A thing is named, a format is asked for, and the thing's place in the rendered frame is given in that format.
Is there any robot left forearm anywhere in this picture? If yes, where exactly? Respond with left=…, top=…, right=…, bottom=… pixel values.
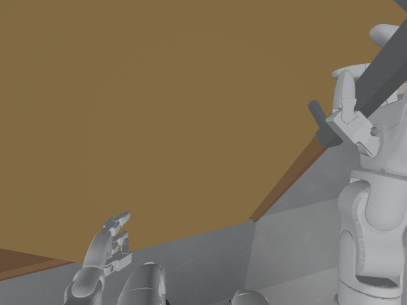
left=63, top=267, right=105, bottom=305

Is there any right robot hand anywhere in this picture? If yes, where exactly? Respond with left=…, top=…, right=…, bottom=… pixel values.
left=326, top=24, right=407, bottom=177

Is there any wardrobe door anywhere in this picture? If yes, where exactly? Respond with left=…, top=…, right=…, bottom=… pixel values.
left=0, top=0, right=407, bottom=263
left=0, top=248, right=54, bottom=273

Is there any robot thigh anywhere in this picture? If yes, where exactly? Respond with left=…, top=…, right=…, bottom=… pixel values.
left=117, top=264, right=166, bottom=305
left=228, top=289, right=270, bottom=305

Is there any handle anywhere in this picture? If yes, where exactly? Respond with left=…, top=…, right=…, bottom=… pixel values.
left=308, top=0, right=407, bottom=149

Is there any robot right forearm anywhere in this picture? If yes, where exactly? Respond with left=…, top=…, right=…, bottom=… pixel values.
left=333, top=168, right=407, bottom=305

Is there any robot left thigh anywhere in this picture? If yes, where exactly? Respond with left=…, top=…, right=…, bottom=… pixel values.
left=117, top=264, right=166, bottom=305

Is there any left robot hand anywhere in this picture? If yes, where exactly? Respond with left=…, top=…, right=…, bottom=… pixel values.
left=83, top=212, right=132, bottom=277

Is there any robot right thigh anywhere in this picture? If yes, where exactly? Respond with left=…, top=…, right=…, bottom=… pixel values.
left=228, top=289, right=270, bottom=305

